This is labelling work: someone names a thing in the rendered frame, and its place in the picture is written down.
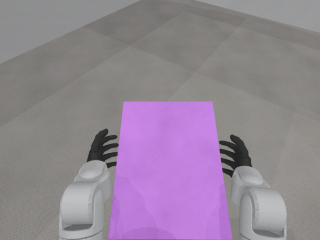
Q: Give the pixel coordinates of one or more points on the robot right forearm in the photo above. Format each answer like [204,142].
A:
[262,210]

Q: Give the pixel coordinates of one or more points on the carton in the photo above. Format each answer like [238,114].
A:
[169,181]

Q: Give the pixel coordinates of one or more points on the robot left forearm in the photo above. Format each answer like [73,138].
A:
[81,211]

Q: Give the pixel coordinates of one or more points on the robot right hand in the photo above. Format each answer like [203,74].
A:
[240,157]

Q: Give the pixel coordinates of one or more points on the robot left hand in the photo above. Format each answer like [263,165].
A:
[97,149]

